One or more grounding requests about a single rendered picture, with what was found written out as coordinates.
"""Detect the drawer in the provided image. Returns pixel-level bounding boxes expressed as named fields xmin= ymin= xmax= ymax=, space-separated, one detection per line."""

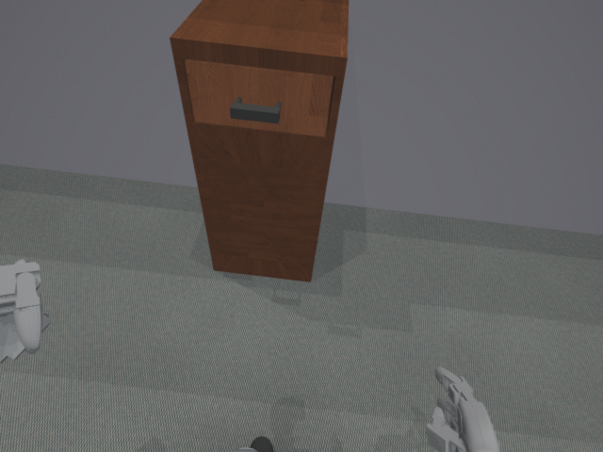
xmin=185 ymin=59 xmax=334 ymax=137

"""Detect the cabinet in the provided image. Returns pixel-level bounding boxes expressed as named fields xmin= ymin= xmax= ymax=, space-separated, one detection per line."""
xmin=170 ymin=0 xmax=349 ymax=282

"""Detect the handle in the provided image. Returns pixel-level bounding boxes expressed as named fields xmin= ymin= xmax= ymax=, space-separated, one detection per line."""
xmin=230 ymin=97 xmax=281 ymax=123

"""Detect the robot left hand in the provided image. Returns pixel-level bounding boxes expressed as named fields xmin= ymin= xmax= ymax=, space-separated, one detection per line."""
xmin=0 ymin=259 xmax=50 ymax=364

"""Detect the robot right hand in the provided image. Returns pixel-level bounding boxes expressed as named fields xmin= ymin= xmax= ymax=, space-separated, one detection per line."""
xmin=427 ymin=366 xmax=500 ymax=452

